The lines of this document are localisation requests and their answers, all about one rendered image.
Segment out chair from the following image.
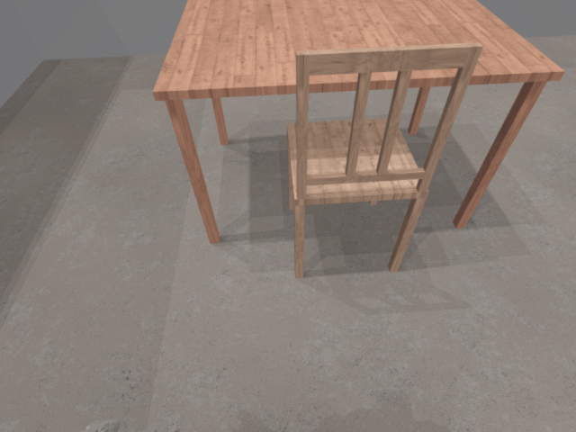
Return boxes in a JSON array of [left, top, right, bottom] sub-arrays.
[[287, 42, 483, 278]]

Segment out table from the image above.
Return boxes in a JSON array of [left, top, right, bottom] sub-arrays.
[[153, 0, 565, 244]]

